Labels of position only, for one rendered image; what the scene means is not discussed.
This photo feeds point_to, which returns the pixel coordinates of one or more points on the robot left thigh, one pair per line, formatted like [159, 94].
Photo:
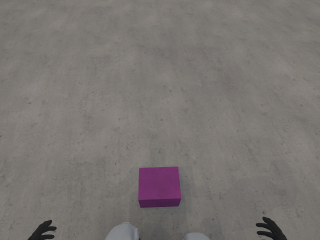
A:
[123, 232]

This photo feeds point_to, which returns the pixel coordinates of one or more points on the robot right hand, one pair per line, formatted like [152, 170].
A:
[276, 232]

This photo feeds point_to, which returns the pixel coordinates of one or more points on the robot left hand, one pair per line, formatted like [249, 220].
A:
[42, 228]

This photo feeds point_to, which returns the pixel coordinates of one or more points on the carton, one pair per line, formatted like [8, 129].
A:
[159, 187]

